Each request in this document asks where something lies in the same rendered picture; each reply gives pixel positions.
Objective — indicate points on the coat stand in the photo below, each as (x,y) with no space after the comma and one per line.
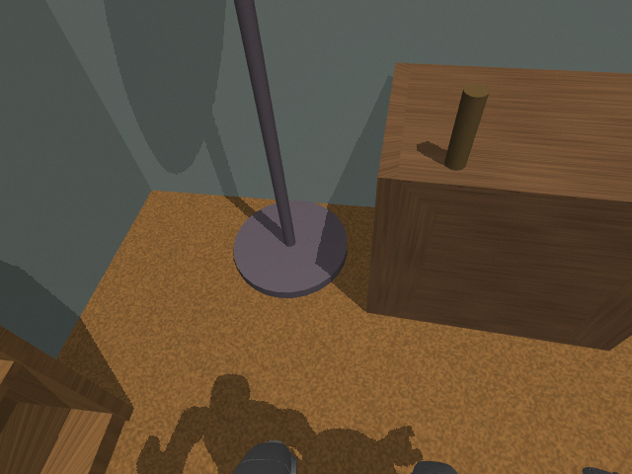
(291,248)

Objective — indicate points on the can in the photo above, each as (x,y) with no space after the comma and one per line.
(471,107)

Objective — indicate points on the bookshelf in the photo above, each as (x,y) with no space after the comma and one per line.
(53,420)

